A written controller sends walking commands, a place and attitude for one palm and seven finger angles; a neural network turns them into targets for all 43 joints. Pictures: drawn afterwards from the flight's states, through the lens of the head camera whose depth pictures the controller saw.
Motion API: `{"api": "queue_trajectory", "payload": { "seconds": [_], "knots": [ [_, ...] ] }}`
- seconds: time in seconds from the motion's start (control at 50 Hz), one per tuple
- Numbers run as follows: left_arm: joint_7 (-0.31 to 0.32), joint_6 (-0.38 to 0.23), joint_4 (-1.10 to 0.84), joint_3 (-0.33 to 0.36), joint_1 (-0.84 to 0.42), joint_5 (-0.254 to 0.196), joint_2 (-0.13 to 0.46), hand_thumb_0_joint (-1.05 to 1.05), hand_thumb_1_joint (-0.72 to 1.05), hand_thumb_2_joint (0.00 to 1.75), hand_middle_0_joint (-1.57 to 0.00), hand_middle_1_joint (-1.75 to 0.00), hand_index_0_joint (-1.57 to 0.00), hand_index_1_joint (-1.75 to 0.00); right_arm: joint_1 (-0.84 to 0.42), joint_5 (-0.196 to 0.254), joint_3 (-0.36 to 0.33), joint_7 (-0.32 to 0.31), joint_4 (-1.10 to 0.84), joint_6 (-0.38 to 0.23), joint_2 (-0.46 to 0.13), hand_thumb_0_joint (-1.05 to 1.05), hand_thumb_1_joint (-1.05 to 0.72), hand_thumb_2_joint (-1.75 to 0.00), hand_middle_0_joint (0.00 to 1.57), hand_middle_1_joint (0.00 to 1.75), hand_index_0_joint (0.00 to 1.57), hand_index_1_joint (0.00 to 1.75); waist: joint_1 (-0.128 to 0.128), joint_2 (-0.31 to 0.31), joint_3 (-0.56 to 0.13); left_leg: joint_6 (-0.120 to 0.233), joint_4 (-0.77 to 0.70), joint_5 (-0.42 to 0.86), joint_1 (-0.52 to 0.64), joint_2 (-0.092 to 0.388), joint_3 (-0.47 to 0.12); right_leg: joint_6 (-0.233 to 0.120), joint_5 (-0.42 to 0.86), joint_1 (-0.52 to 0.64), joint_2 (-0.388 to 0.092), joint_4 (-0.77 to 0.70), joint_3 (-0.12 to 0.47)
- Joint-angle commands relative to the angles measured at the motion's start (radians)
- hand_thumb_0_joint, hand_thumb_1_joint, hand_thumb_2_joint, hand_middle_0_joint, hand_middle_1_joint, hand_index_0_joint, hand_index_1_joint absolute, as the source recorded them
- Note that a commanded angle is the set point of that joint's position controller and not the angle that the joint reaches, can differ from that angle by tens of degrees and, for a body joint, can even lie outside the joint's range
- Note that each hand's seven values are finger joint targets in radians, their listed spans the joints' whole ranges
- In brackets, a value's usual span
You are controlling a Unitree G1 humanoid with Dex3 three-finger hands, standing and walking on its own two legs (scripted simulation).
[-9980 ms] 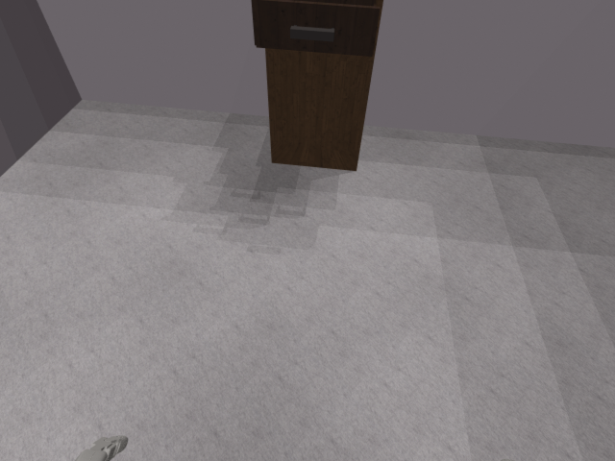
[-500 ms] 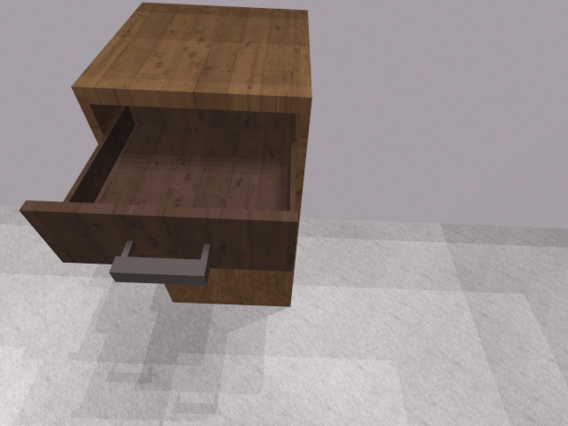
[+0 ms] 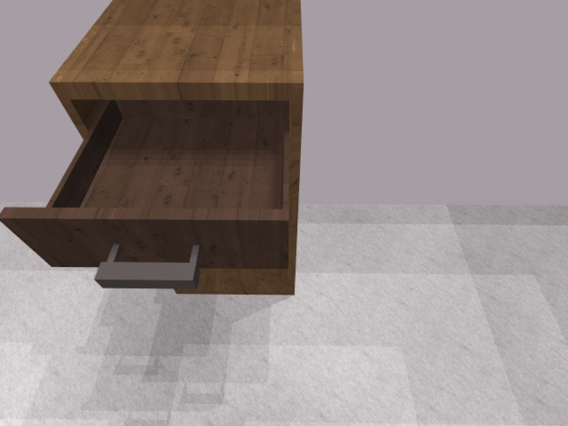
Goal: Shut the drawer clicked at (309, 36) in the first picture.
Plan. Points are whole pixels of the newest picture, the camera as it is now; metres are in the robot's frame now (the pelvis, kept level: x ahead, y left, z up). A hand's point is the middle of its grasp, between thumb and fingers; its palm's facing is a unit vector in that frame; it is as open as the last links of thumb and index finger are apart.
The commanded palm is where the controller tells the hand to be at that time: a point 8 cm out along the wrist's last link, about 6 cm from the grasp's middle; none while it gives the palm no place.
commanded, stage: come to a stop and stand still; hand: left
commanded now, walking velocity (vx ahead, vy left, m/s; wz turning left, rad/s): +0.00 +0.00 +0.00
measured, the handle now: (152, 262) +0.33 +0.22 +0.02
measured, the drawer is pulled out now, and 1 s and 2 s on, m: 0.27 0.27 0.27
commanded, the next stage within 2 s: look again from close up in 0.54 s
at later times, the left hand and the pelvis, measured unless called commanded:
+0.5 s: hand out of the picture -0.03 +0.21 -0.17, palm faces +0.01 -0.98 -0.21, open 7.4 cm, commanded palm none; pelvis -0.04 +0.02 +0.00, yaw +0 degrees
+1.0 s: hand out of the picture -0.02 +0.18 -0.17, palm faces +0.02 -0.99 -0.15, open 7.4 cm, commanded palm none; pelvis -0.01 +0.02 +0.01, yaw +0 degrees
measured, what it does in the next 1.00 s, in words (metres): stands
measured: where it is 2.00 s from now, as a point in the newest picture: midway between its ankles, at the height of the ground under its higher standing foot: outside the picture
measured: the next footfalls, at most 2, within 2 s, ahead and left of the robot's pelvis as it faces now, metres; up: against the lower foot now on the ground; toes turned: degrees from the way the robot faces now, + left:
none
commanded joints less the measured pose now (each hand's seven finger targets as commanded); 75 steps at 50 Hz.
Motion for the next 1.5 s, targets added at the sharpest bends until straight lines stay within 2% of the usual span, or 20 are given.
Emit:
{"api": "queue_trajectory", "payload": {
  "seconds": [0.0,0.04,0.06,0.1,0.12,0.18,0.26,0.44,0.66,1.22,1.24,1.26,1.28,1.3,1.32,1.34,1.38,1.4,1.46,1.48],
  "knots": [
    [0.010,-0.043,-0.074,0.025,0.109,0.017,0.155,0.00,0.90,0.90,-0.20,-0.30,-0.20,-0.30,0.018,-0.007,-0.012,0.023,-0.129,-0.011,-0.045,0.00,-0.90,-0.90,0.20,0.30,0.20,0.30,-0.002,-0.156,-0.120,-0.006,0.123,-0.105,-0.126,0.038,-0.035,-0.106,1.107,0.165,-0.230,-0.042,0.176],
    [0.008,-0.038,-0.104,0.026,0.079,0.012,0.178,0.00,0.90,0.90,-0.20,-0.30,-0.20,-0.30,0.066,-0.006,-0.012,0.022,-0.124,-0.013,-0.056,0.00,-0.90,-0.90,0.20,0.30,0.20,0.30,-0.037,-0.098,-0.153,-0.001,0.007,-0.005,-0.036,0.013,-0.019,-0.112,1.035,0.146,-0.193,0.027,0.130],
    [0.007,-0.029,-0.114,0.023,0.050,0.003,0.171,0.00,0.90,0.90,-0.20,-0.30,-0.20,-0.30,0.107,-0.007,-0.015,0.021,-0.104,-0.015,-0.070,0.00,-0.90,-0.90,0.20,0.30,0.20,0.30,-0.055,-0.048,-0.153,0.006,-0.057,0.168,0.055,0.030,-0.037,-0.090,0.841,0.075,-0.156,0.063,0.105],
    [0.005,-0.005,-0.134,0.016,0.063,-0.003,0.127,0.00,0.90,0.90,-0.20,-0.30,-0.20,-0.30,0.114,-0.015,-0.017,0.014,-0.108,-0.022,-0.132,0.00,-0.90,-0.90,0.20,0.30,0.20,0.30,-0.024,0.137,-0.117,0.073,-0.081,0.510,0.095,0.162,-0.200,-0.029,0.289,-0.039,-0.040,0.075,0.052],
    [0.003,0.006,-0.128,0.014,0.074,-0.001,0.116,0.00,0.90,0.90,-0.20,-0.30,-0.20,-0.30,0.062,-0.014,-0.013,0.011,-0.118,-0.016,-0.136,0.00,-0.90,-0.90,0.20,0.30,0.20,0.30,0.004,0.147,-0.033,0.103,-0.125,0.425,-0.004,0.182,-0.229,-0.018,0.061,-0.039,-0.008,0.028,0.043],
    [-0.012,0.011,-0.104,0.008,0.071,0.007,0.135,0.00,0.90,0.90,-0.20,-0.30,-0.20,-0.30,-0.005,-0.010,-0.004,0.017,-0.143,-0.008,-0.118,0.00,-0.90,-0.90,0.20,0.30,0.20,0.30,0.008,0.029,0.119,0.054,-0.175,0.010,-0.134,0.103,-0.195,-0.038,-0.009,-0.083,-0.042,-0.115,0.102],
    [-0.021,0.008,-0.113,0.009,0.033,0.003,0.149,0.00,0.90,0.90,-0.20,-0.30,-0.20,-0.30,0.058,-0.016,-0.003,0.022,-0.119,-0.008,-0.116,0.00,-0.90,-0.90,0.20,0.30,0.20,0.30,-0.021,-0.011,0.062,0.029,-0.193,-0.066,-0.037,0.078,-0.164,-0.044,-0.084,-0.139,-0.064,-0.152,0.121],
    [-0.029,0.005,-0.068,0.004,0.096,0.006,0.139,0.00,0.90,0.90,-0.20,-0.30,-0.20,-0.30,0.064,-0.013,-0.003,0.022,-0.081,-0.019,-0.133,0.00,-0.90,-0.90,0.20,0.30,0.20,0.30,0.002,0.021,-0.006,0.043,-0.298,-0.153,-0.062,0.108,-0.226,-0.028,-0.015,-0.060,-0.056,-0.134,0.091],
    [-0.023,-0.010,0.017,-0.009,0.129,0.000,0.120,0.00,0.90,0.90,-0.20,-0.30,-0.20,-0.30,0.106,-0.001,0.011,0.013,0.011,-0.034,-0.102,0.00,-0.90,-0.90,0.20,0.30,0.20,0.30,-0.003,-0.015,-0.034,0.031,-0.219,0.176,0.053,0.098,-0.158,-0.018,0.158,-0.035,-0.086,-0.161,0.096],
    [-0.018,-0.007,0.045,0.002,0.111,0.002,0.119,0.00,0.90,0.90,-0.20,-0.30,-0.20,-0.30,0.069,-0.003,0.012,-0.002,0.049,-0.040,-0.103,0.00,-0.90,-0.90,0.20,0.30,0.20,0.30,0.003,-0.018,-0.044,0.030,-0.184,0.394,0.110,0.102,-0.143,-0.013,0.308,0.018,-0.095,-0.147,0.081],
    [0.022,-0.028,0.056,-0.007,0.138,0.019,0.106,0.00,0.90,0.90,-0.20,-0.30,-0.20,-0.30,0.042,0.001,0.009,0.006,-0.018,-0.041,-0.125,0.00,-0.90,-0.90,0.20,0.30,0.20,0.30,-0.003,0.027,0.013,0.001,-0.012,0.619,0.066,0.115,-0.141,-0.002,0.520,-0.061,-0.103,-0.140,0.131],
    [0.024,-0.216,-1.526,0.124,-0.545,-0.173,0.327,0.00,0.90,0.90,-0.22,-0.32,-0.22,-0.32,0.088,0.047,-0.040,-0.017,-0.365,-0.180,-0.273,0.00,-0.90,-0.90,0.20,0.30,0.20,0.30,-0.105,0.223,-0.490,-0.021,-0.112,0.653,0.420,0.038,-0.144,-0.020,0.535,-0.064,-0.009,-0.043,0.019],
    [0.058,-0.158,-1.274,0.090,-0.089,-0.097,0.244,0.00,0.90,0.90,-0.24,-0.34,-0.24,-0.34,0.008,0.033,0.017,-0.046,-0.311,-0.286,-0.165,0.00,-0.90,-0.90,0.20,0.30,0.20,0.30,-0.005,0.367,-0.485,-0.024,-0.184,0.786,0.527,0.098,-0.149,-0.037,0.241,-0.130,0.024,0.082,0.022],
    [0.112,-0.104,-1.189,0.055,-0.019,-0.107,0.180,0.00,0.90,0.90,-0.26,-0.37,-0.26,-0.37,0.009,0.031,-0.014,-0.050,-0.244,-0.311,-0.165,0.00,-0.90,-0.90,0.20,0.30,0.20,0.30,-0.029,0.274,-0.391,-0.070,-0.185,0.718,0.380,0.085,-0.151,-0.025,0.074,-0.172,0.028,0.108,0.012],
    [0.095,-0.011,-0.967,-0.083,0.267,-0.110,-0.063,0.00,0.90,0.90,-0.28,-0.39,-0.28,-0.39,0.063,0.042,-0.013,-0.031,-0.231,-0.301,-0.134,0.00,-0.90,-0.90,0.20,0.30,0.20,0.30,-0.055,0.139,-0.246,-0.044,-0.193,0.619,0.298,0.088,-0.158,-0.013,0.043,-0.248,0.028,0.103,-0.001],
    [0.071,-0.044,-1.174,-0.092,0.085,-0.154,-0.055,0.00,0.90,0.90,-0.30,-0.41,-0.30,-0.41,0.028,0.043,-0.024,-0.019,-0.326,-0.303,-0.172,0.00,-0.90,-0.90,0.20,0.30,0.20,0.30,-0.057,0.069,-0.131,-0.036,-0.169,0.503,0.174,0.085,-0.174,-0.008,0.061,-0.242,0.014,0.074,-0.012],
    [0.035,-0.134,-1.107,0.008,0.155,-0.136,0.021,0.00,0.90,0.90,-0.34,-0.45,-0.34,-0.45,-0.009,0.016,-0.052,-0.021,-0.384,-0.312,-0.193,0.00,-0.90,-0.90,0.20,0.30,0.20,0.30,-0.057,-0.122,-0.072,-0.018,-0.064,0.230,0.010,0.039,-0.150,-0.011,0.102,-0.282,0.028,-0.013,-0.030],
    [0.008,-0.174,-1.011,0.072,0.343,-0.143,0.033,0.00,0.90,0.90,-0.36,-0.47,-0.36,-0.47,-0.032,0.017,-0.062,-0.015,-0.419,-0.304,-0.190,0.00,-0.90,-0.90,0.20,0.30,0.20,0.30,-0.002,-0.163,-0.090,-0.016,-0.026,0.216,-0.044,0.026,-0.128,-0.017,0.137,-0.262,0.029,-0.013,-0.029],
    [-0.158,-0.361,-0.893,0.129,0.551,-0.204,-0.005,0.00,0.90,0.90,-0.42,-0.54,-0.42,-0.54,-0.106,0.007,-0.076,0.012,-0.486,-0.262,-0.179,0.00,-0.90,-0.90,0.20,0.30,0.20,0.30,0.052,-0.338,-0.127,-0.035,0.112,0.228,-0.242,0.012,-0.088,-0.008,0.272,-0.347,0.048,0.167,-0.042],
    [-0.223,-0.434,-0.908,0.137,0.533,-0.230,0.001,0.00,0.90,0.90,-0.44,-0.56,-0.44,-0.56,-0.132,0.007,-0.082,0.021,-0.510,-0.259,-0.183,0.00,-0.90,-0.90,0.20,0.30,0.20,0.30,0.055,-0.329,-0.149,-0.038,0.156,0.185,-0.304,0.004,-0.075,-0.005,0.282,-0.378,0.042,0.214,-0.027]
  ]
}}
